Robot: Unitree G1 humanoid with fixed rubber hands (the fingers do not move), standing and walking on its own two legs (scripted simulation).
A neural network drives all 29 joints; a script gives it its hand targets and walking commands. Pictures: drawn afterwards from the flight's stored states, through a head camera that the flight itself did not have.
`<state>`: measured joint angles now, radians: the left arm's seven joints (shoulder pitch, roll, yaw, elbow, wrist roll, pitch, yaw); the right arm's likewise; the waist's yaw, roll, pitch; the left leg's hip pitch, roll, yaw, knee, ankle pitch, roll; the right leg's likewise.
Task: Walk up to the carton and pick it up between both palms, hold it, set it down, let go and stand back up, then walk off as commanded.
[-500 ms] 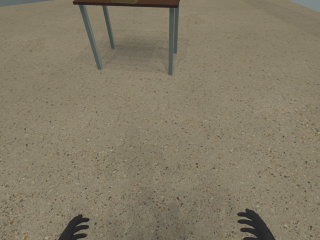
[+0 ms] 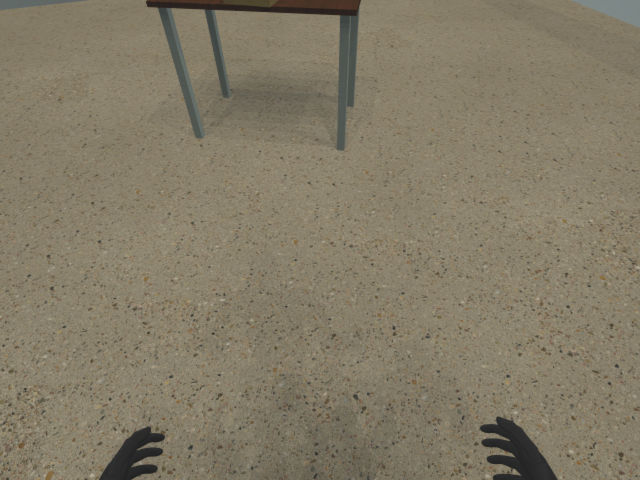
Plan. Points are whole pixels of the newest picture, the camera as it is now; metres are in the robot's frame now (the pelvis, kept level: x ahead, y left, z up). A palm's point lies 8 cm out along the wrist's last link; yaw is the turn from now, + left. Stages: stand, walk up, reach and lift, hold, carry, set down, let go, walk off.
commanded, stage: stand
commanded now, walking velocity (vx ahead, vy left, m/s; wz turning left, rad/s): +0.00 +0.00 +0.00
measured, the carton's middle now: out of the picture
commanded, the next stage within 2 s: none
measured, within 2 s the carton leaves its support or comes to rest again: neither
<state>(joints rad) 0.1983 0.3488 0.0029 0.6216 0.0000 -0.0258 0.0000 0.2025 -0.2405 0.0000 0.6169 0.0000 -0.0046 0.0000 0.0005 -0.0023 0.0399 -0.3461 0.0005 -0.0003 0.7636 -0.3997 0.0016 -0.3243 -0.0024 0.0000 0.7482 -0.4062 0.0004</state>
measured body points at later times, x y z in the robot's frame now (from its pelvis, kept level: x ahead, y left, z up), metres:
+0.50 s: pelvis +0.00 +0.00 +0.00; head +0.01 +0.01 +0.45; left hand +0.16 +0.28 -0.08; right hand +0.15 -0.25 -0.09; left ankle +0.01 +0.11 -0.71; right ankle +0.00 -0.13 -0.71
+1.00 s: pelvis +0.00 +0.00 +0.00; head +0.01 +0.01 +0.45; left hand +0.16 +0.28 -0.08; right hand +0.14 -0.25 -0.10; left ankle +0.01 +0.11 -0.71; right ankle +0.00 -0.13 -0.71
